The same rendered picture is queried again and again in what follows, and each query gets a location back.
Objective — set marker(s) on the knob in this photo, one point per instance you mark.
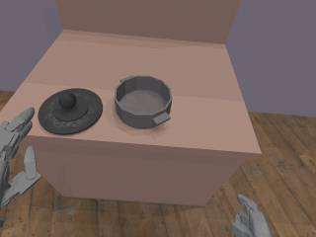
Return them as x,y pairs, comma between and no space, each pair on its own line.
67,100

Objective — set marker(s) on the pot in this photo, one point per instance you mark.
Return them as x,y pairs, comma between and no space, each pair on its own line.
143,101

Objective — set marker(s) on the left robot hand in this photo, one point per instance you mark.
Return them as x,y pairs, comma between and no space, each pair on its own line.
11,133

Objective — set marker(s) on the right robot hand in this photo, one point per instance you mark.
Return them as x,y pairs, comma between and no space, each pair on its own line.
254,225

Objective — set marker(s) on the lid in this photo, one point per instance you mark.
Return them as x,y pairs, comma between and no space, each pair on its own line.
61,121

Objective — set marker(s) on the table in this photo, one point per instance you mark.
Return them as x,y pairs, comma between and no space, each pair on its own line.
184,160

